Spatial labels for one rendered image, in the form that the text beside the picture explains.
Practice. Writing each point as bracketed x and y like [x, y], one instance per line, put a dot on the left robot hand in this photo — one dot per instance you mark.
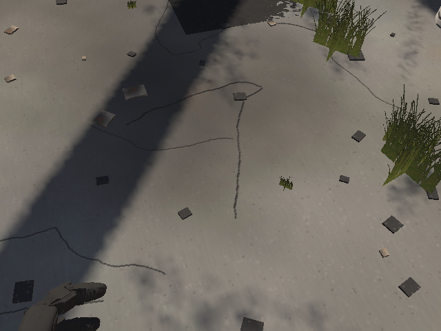
[44, 315]

